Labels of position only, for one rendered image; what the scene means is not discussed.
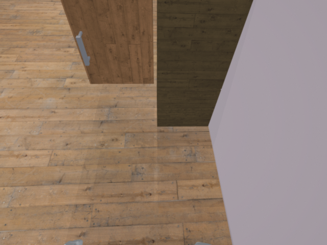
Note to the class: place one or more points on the handle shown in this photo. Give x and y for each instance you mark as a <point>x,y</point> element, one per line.
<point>82,49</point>

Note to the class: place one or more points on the cupboard door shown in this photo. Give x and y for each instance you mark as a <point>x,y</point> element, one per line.
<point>118,37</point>

